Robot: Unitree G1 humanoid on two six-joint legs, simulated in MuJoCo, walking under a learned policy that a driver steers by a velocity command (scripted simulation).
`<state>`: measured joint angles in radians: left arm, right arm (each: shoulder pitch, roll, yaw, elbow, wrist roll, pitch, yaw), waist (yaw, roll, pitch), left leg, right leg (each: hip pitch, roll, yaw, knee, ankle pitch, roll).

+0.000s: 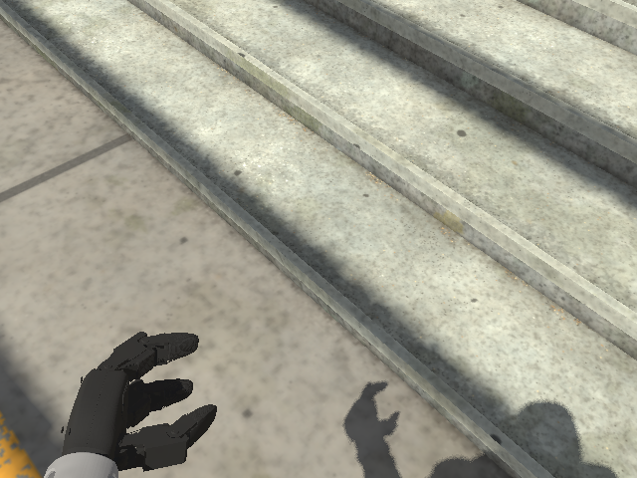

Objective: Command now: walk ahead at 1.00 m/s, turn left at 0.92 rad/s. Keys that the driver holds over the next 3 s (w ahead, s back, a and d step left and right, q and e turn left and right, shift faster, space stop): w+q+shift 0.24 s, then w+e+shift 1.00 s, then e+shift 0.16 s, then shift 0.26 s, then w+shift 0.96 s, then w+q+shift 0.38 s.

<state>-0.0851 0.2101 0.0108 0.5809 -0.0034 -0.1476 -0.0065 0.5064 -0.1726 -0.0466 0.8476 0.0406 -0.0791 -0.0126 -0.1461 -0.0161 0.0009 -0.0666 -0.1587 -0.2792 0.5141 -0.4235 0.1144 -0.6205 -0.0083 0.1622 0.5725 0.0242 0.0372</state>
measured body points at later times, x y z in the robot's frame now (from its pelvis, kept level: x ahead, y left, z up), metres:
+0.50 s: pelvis +0.39 +0.06 -0.02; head +0.41 +0.08 +0.43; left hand +0.22 +0.27 -0.15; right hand +0.72 -0.03 -0.04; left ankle +0.53 +0.25 -0.72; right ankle +0.23 -0.17 -0.73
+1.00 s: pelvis +0.80 +0.13 -0.03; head +0.79 +0.10 +0.42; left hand +0.96 +0.40 -0.11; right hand +0.87 -0.14 -0.16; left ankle +0.56 +0.27 -0.65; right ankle +0.90 +0.08 -0.73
